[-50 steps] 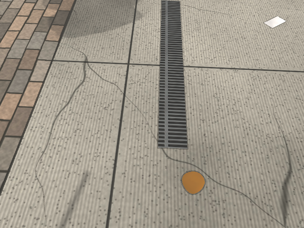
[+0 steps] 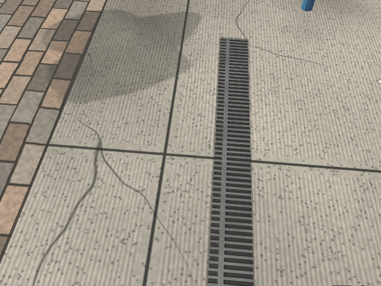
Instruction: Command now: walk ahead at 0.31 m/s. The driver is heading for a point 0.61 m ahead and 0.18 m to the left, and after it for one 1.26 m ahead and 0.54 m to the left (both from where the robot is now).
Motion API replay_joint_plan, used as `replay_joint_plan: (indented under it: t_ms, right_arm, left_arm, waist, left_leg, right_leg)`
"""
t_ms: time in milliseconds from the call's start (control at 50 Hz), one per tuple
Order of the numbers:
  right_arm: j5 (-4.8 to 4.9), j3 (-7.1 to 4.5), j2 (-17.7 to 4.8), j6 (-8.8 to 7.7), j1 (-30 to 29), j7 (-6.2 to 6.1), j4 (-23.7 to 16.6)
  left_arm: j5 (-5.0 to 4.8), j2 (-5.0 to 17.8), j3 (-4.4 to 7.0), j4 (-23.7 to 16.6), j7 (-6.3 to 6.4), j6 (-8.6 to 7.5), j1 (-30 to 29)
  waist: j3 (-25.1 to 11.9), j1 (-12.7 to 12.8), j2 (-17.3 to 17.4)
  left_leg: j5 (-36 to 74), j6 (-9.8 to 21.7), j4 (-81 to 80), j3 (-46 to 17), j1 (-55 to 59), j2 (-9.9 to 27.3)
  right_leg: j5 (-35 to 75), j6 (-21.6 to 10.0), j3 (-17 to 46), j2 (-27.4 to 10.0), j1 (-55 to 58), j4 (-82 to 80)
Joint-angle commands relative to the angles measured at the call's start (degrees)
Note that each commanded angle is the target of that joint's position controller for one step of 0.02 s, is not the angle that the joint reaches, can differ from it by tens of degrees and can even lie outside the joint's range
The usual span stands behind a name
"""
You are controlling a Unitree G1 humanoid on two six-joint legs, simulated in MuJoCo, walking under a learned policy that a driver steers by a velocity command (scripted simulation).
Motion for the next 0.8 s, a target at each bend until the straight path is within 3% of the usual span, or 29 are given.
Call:
replay_joint_plan:
  t_ms: [20,40,60,100,140,220,280,320,340,360,380,400,420,440,480,540,580,620,640,660,680,700,720,740,760,800]
  right_arm:
    - [0.16,-1.9,-8.6,0.45,12.6,-0.5,0.8]
    - [0.06,-1.22,-6.7,0.28,8.7,-0.31,0.6]
    - [-0.28,-0.8,-5.2,0.0,6.7,-0.28,0.7]
    - [-1.36,-0.4,-4.4,-0.15,5.4,-0.09,1.7]
    - [-1.59,-0.42,-5.5,-0.27,4.5,-0.6,2.6]
    - [-0.98,-0.69,-7.7,1.03,5.3,-1.78,4.4]
    - [-0.76,-0.31,-7.1,2.03,6.1,-2.06,5.8]
    - [0.23,0.15,-6.1,2.59,5.7,-2.14,6.3]
    - [0.53,0.43,-5.3,2.78,7.5,-2.08,6.9]
    - [0.02,0.45,-5.3,2.86,8.8,-2.12,6.6]
    - [-0.04,-0.17,-5.9,2.87,12.5,-2.11,6.4]
    - [0.2,-0.01,-5.2,3.42,10.6,-2.65,5.3]
    - [0.47,-0.27,-5.7,4.01,7.7,-3.02,4.0]
    - [0.66,-0.52,-5.7,4.68,6.4,-3.39,2.8]
    - [0.41,-0.97,-5.7,5.89,7.2,-3.48,1.8]
    - [0.84,-1.89,-6.0,7.05,7.6,-2.82,0.1]
    - [1.45,-2.25,-5.9,7.69,9.1,-2.31,-0.2]
    - [0.91,-2.97,-5.5,8.11,12.8,-1.69,1.6]
    - [0.44,-3.71,-6.8,8.18,13.1,-1.43,1.3]
    - [0.39,-5.36,-14.3,8.0,12.7,-2.28,-0.8]
    - [-2.14,-4.56,-15.6,6.59,15.5,-1.48,-2.0]
    - [-2.07,-4.25,-14.1,5.15,13.3,-1.31,-2.5]
    - [-0.78,-4.05,-13.1,4.31,10.1,-1.75,-3.2]
    - [0.3,-3.84,-12.1,4.2,7.8,-2.23,-4.0]
    - [0.88,-3.61,-11.7,4.32,7.0,-2.63,-4.4]
    - [0.77,-3.27,-10.8,4.73,9.4,-3.28,-4.1]
  left_arm:
    - [-1.76,7.3,1.14,-3.9,-0.06,-2.07,-0.1]
    - [-1.04,6.4,1.25,-4.0,0.41,-1.5,-2.1]
    - [-0.44,5.9,1.64,-3.9,0.89,-0.54,-1.9]
    - [0.12,2.9,1.29,-2.9,1.21,1.18,0.6]
    - [0.43,1.9,1.12,-3.5,1.62,1.84,0.0]
    - [0.65,2.9,0.98,-4.8,1.68,2.69,-5.9]
    - [0.57,3.7,1.29,-5.2,1.69,3.44,-8.9]
    - [1.24,3.6,1.42,-4.8,1.74,3.26,-9.2]
    - [1.87,4.8,1.66,-4.9,1.91,3.08,-9.6]
    - [1.93,7.6,2.23,-5.3,2.31,2.86,-9.3]
    - [1.05,11.5,3.2,-5.5,2.81,3.05,-10.4]
    - [0.28,10.2,3.49,-4.9,2.81,3.39,-10.2]
    - [0.27,8.6,3.44,-4.8,2.89,3.49,-9.9]
    - [0.54,8.7,3.66,-4.8,3.14,3.47,-9.4]
    - [0.68,9.1,4.05,-4.8,3.64,2.94,-8.4]
    - [0.7,9.9,4.19,-6.8,4.69,2.56,-11.9]
    - [-0.02,11.2,4.54,-8.1,5.08,2.86,-16.9]
    - [-0.82,10.3,4.55,-7.9,4.6,3.91,-19.0]
    - [-0.7,8.1,4.27,-6.6,4.0,4.43,-15.7]
    - [1.57,4.0,3.02,-7.7,3.51,4.83,-14.4]
    - [1.6,4.3,2.9,-11.2,3.62,4.41,-20.8]
    - [0.65,6.2,3.38,-11.2,3.75,4.25,-20.7]
    - [0.39,7.5,3.78,-10.4,3.85,3.98,-19.2]
    - [0.79,8.2,4.12,-9.1,4.3,3.83,-18.0]
    - [1.04,8.6,4.28,-9.0,4.56,3.71,-17.7]
    - [0.65,7.2,4.08,-9.1,4.16,3.23,-17.1]
  waist:
    - [-14.6,-6.1,6.6]
    - [-9.6,-4.2,3.0]
    - [-8.0,-2.3,3.5]
    - [-7.9,0.0,4.6]
    - [-8.0,1.2,5.7]
    - [-9.5,-0.6,5.6]
    - [-7.2,-1.5,5.2]
    - [-5.4,-0.4,4.1]
    - [-4.3,-0.5,2.4]
    - [-4.5,-1.7,-0.1]
    - [-4.7,-5.2,-6.7]
    - [-5.3,-3.8,-9.7]
    - [-4.6,-2.7,-9.1]
    - [-4.8,-2.2,-9.2]
    - [-6.6,-1.8,-10.9]
    - [-7.9,-1.5,-12.1]
    - [-7.5,-3.7,-10.3]
    - [-7.8,-5.8,-7.8]
    - [-6.6,-5.3,-1.0]
    - [-4.5,-3.5,18.2]
    - [-8.2,-6.7,18.0]
    - [-6.9,-5.1,10.9]
    - [-5.9,-3.4,7.6]
    - [-6.3,-2.7,4.7]
    - [-6.5,-2.4,4.7]
    - [-8.5,-2.6,5.1]
  left_leg:
    - [33.8,13.4,-9.2,-22.1,34.8,19.8]
    - [34.6,11.7,-11.4,-16.4,26.3,16.8]
    - [33.8,10.2,-13.3,-13.2,20.6,14.9]
    - [36.4,10.5,-15.7,-9.2,13.2,12.9]
    - [39.1,10.9,-16.3,-6.2,11.5,11.9]
    - [30.6,9.7,-17.1,-4.5,12.5,11.0]
    - [15.8,9.1,-17.6,-6.7,12.2,11.5]
    - [5.7,7.0,-15.5,-7.7,10.8,9.6]
    - [1.3,4.7,-14.0,-8.2,10.1,7.6]
    - [-2.5,2.8,-11.0,-8.0,8.5,5.3]
    - [-7.8,1.2,-8.7,-5.5,4.5,1.0]
    - [-9.8,0.2,-6.0,-2.2,5.2,-1.3]
    - [-9.3,-0.2,-2.9,-1.5,4.3,-1.9]
    - [-7.6,-0.4,0.5,-1.3,2.5,-2.1]
    - [-9.8,-1.1,7.4,-1.5,0.4,-1.8]
    - [-25.2,-1.8,19.4,-2.4,-1.3,0.2]
    - [-21.3,-1.5,13.1,-2.8,3.8,2.1]
    - [-6.6,-0.2,2.2,1.8,14.6,-1.8]
    - [-0.7,1.8,-4.3,-3.1,19.1,-0.7]
    - [15.2,8.5,-12.2,-26.4,24.1,14.2]
    - [17.1,17.0,-15.5,-37.8,20.2,20.4]
    - [16.0,16.9,-14.7,-34.0,20.7,19.0]
    - [14.9,13.6,-13.2,-28.8,20.9,15.9]
    - [13.9,10.6,-12.2,-25.8,21.6,13.8]
    - [16.4,9.4,-11.7,-24.3,21.3,12.9]
    - [21.6,9.3,-11.5,-22.8,22.9,11.5]
  right_leg:
    - [-3.2,-0.4,3.9,-2.1,-27.7,25.2]
    - [0.3,0.0,2.1,-4.4,-26.2,20.8]
    - [3.1,0.0,1.9,-6.3,-22.4,16.7]
    - [6.9,0.6,1.4,-6.4,-14.7,11.9]
    - [10.5,1.4,1.0,-6.3,-13.1,3.9]
    - [19.4,1.8,0.0,-5.7,-9.1,-9.1]
    - [19.2,1.3,0.3,-5.5,-7.6,-14.5]
    - [22.7,0.2,-0.7,-4.7,-3.2,-23.0]
    - [28.5,-0.4,0.5,-5.7,-0.8,-27.4]
    - [36.4,-1.4,2.9,-8.7,2.0,-26.9]
    - [39.5,-3.9,3.6,-11.1,4.7,-24.2]
    - [30.8,-5.3,4.5,-11.3,2.2,-26.1]
    - [26.0,-5.5,5.4,-11.5,1.2,-27.6]
    - [26.4,-6.1,6.8,-13.1,1.8,-28.2]
    - [33.7,-9.0,10.1,-18.1,3.7,-28.1]
    - [43.4,-12.6,12.5,-24.4,2.3,-28.3]
    - [40.8,-9.1,7.3,-22.3,-1.9,-27.6]
    - [32.3,-4.5,-1.0,-17.3,-8.4,-22.4]
    - [20.7,-0.9,-6.1,-13.5,-13.8,-14.2]
    - [-4.1,5.1,-11.4,-5.4,-28.5,3.5]
    - [-11.5,4.1,-0.2,-1.0,-30.0,13.8]
    - [-8.4,3.2,2.5,-2.0,-31.6,18.5]
    - [-2.9,2.4,3.3,-2.9,-32.5,18.4]
    - [1.3,2.3,3.4,-3.8,-32.4,17.2]
    - [3.8,2.4,3.9,-4.1,-31.3,15.7]
    - [6.9,2.9,3.5,-2.5,-28.9,14.9]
